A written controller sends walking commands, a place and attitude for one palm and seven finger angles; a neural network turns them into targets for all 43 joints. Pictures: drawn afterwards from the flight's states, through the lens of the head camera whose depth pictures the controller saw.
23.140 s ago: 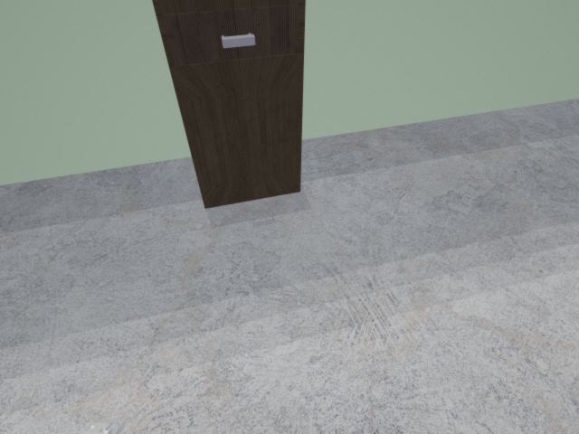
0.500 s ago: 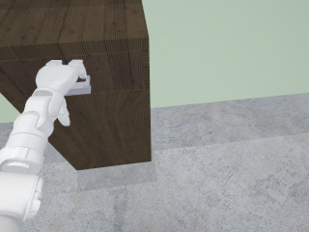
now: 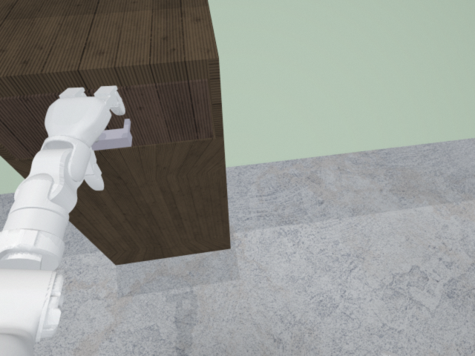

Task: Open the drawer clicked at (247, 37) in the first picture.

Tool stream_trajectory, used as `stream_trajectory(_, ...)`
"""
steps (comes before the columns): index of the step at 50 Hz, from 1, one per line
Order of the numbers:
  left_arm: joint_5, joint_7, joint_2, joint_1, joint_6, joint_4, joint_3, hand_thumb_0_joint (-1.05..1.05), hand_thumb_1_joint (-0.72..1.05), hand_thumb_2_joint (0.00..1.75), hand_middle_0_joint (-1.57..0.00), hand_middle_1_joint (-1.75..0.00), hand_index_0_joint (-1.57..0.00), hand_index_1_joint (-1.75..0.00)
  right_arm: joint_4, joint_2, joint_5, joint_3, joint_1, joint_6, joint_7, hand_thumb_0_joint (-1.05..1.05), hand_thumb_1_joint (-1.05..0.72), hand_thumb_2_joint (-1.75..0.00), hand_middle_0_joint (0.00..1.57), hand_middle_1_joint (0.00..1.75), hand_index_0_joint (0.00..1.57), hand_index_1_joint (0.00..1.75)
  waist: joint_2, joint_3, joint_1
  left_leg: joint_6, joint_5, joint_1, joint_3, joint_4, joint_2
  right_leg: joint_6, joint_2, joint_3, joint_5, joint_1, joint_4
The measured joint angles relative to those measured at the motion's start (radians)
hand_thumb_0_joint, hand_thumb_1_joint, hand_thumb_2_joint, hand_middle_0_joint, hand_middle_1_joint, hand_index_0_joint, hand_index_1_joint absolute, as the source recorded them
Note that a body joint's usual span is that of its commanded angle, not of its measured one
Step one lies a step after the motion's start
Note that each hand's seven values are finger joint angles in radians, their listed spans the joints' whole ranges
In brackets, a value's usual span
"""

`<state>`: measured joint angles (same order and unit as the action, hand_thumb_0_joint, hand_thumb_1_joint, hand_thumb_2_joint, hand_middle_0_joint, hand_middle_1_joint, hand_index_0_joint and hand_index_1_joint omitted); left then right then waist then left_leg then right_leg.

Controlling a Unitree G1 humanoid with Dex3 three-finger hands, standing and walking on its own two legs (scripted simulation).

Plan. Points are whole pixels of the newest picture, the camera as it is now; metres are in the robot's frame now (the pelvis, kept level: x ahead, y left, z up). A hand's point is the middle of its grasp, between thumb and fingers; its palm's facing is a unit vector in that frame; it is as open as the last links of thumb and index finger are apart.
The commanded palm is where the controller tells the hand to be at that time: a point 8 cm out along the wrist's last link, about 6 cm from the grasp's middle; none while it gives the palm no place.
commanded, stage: re-aim the fingers above the handle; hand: left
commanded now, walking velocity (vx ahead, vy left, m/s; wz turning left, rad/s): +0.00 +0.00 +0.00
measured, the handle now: (103, 132) +0.53 +0.28 +0.04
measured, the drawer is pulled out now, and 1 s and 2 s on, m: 0.00 0.00 0.00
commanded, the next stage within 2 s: lower the fingers behind the handle in 0.12 s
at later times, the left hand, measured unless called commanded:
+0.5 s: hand (95, 143) +0.45 +0.26 +0.09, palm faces +0.08 -0.02 -1.00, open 13.8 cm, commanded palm +0.42 +0.28 +0.14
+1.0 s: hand (93, 158) +0.45 +0.27 +0.06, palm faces +0.01 +0.00 -1.00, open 13.8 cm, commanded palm +0.42 +0.28 +0.11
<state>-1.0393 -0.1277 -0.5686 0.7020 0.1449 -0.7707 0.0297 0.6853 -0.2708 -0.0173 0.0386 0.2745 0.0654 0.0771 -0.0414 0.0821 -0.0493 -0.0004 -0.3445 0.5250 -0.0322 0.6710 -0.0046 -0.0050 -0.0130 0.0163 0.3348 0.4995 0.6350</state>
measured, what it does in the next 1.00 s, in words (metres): stands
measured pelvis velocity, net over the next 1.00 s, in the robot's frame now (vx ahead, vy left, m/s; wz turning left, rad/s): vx -0.01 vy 0.00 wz -0.02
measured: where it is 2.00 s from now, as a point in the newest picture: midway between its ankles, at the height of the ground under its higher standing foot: outside the picture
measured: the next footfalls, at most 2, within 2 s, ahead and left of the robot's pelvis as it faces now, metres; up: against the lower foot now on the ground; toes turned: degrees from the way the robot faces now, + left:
none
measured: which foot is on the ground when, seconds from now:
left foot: down 0.00-1.00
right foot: down 0.00-1.00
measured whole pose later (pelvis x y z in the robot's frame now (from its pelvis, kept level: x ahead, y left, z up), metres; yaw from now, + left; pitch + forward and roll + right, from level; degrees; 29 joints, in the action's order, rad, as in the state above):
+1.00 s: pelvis -0.01 +0.00 -0.01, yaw -1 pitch +15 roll -1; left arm -1.08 -0.25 -0.57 0.70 0.11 -0.91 0.04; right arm 0.70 -0.28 -0.01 0.06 0.33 0.05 0.05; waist -0.04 0.11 -0.06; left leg -0.01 -0.36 0.64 -0.01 0.74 -0.01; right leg -0.01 -0.02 0.03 0.34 0.62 0.70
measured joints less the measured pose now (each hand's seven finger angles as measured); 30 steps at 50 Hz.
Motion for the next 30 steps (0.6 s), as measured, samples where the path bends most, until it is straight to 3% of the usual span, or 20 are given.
stream_trajectory(3,-0.018,-0.065,-0.028,0.03,-0.064,-0.046,0.041,0.0,-0.49,0.3,-0.32,-1.2,-0.32,-1.2,-0.003,0.0,0.003,0.0,-0.016,-0.002,-0.013,0.01,-0.9,-0.9,0.2,0.3,0.21,0.3,-0.007,0.0,-0.003,0.001,0.003,0.013,0.012,-0.001,-0.004,0.0,-0.004,0.012,-0.005,0.02,0.005)
stream_trajectory(5,-0.017,-0.072,-0.048,0.035,-0.128,-0.081,0.05,0.0,-0.49,0.3,-0.32,-1.2,-0.32,-1.2,-0.003,-0.001,0.0,-0.001,-0.014,0.003,-0.021,0.01,-0.9,-0.9,0.2,0.3,0.21,0.3,-0.017,0.01,0.002,0.001,0.008,0.011,0.019,-0.012,-0.006,-0.001,-0.006,0.019,-0.011,0.023,-0.003)
stream_trajectory(8,0.006,-0.022,-0.065,0.017,-0.222,-0.104,0.01,0.0,-0.49,0.3,-0.32,-1.2,-0.32,-1.2,-0.005,-0.006,-0.011,-0.004,0.008,0.014,-0.027,0.01,-0.9,-0.9,0.2,0.3,0.21,0.3,-0.033,0.024,0.012,-0.001,0.015,-0.006,0.021,-0.034,-0.005,-0.003,-0.004,0.021,-0.017,0.006,-0.023)
stream_trajectory(10,0.035,0.04,-0.06,-0.002,-0.252,-0.091,-0.035,0.0,-0.49,0.3,-0.32,-1.2,-0.31,-1.2,-0.004,-0.009,-0.019,-0.005,0.024,0.02,-0.024,0.01,-0.9,-0.9,0.2,0.3,0.21,0.3,-0.038,0.025,0.019,-0.003,0.019,-0.027,0.015,-0.048,-0.001,-0.004,0.0,0.015,-0.018,-0.018,-0.037)
stream_trajectory(13,0.063,0.126,-0.037,-0.026,-0.211,-0.053,-0.079,0.0,-0.49,0.3,-0.32,-1.2,-0.31,-1.2,0.002,-0.009,-0.022,-0.011,0.033,0.026,-0.004,0.01,-0.9,-0.9,0.2,0.3,0.21,0.3,-0.03,0.017,0.021,-0.004,0.021,-0.054,0.003,-0.056,0.004,-0.004,0.005,0.003,-0.015,-0.051,-0.046)
stream_trajectory(16,0.058,0.155,-0.014,-0.023,-0.108,-0.033,-0.09,0.0,-0.49,0.3,-0.32,-1.2,-0.32,-1.2,0.004,-0.006,-0.017,-0.013,0.026,0.019,0.013,0.01,-0.9,-0.9,0.21,0.3,0.21,0.3,-0.01,0.002,0.015,-0.002,0.017,-0.053,-0.007,-0.042,0.007,-0.002,0.008,-0.008,-0.009,-0.054,-0.035)
stream_trajectory(19,0.024,0.111,-0.002,-0.018,-0.011,-0.013,-0.056,0.0,-0.49,0.3,-0.32,-1.2,-0.32,-1.2,-0.007,-0.003,-0.008,-0.005,0.011,0.006,0.015,0.01,-0.9,-0.9,0.21,0.3,0.21,0.3,0.005,-0.005,0.007,0.0,0.01,-0.02,-0.006,-0.015,0.004,0.001,0.005,-0.006,-0.004,-0.02,-0.008)
stream_trajectory(22,-0.008,0.011,0.005,-0.005,0.027,-0.012,-0.01,0.0,-0.49,0.3,-0.32,-1.2,-0.32,-1.2,-0.015,-0.002,0.002,0.006,0.002,-0.008,0.003,0.01,-0.9,-0.9,0.2,0.3,0.21,0.3,0.006,-0.005,0.0,0.001,0.003,0.024,0.0,0.015,0.001,0.001,0.0,0.0,-0.001,0.026,0.02)
stream_trajectory(26,-0.032,-0.105,-0.001,0.014,-0.044,-0.061,0.036,0.0,-0.49,0.3,-0.32,-1.2,-0.32,-1.2,-0.006,0.0,0.01,0.009,-0.001,-0.011,-0.023,0.01,-0.9,-0.9,0.2,0.3,0.21,0.3,-0.002,0.005,-0.001,0.001,0.0,0.063,0.013,0.03,-0.003,-0.002,-0.004,0.013,-0.001,0.072,0.04)
stream_trajectory(30,-0.029,-0.117,-0.009,0.013,-0.173,-0.134,0.013,0.0,-0.49,0.3,-0.32,-1.2,-0.32,-1.2,0.012,0.003,0.003,0.006,0.02,-0.002,-0.04,0.01,-0.9,-0.9,0.2,0.3,0.21,0.3,-0.02,0.022,0.004,-0.001,0.004,0.064,0.02,0.018,-0.005,-0.004,-0.005,0.02,-0.007,0.076,0.029)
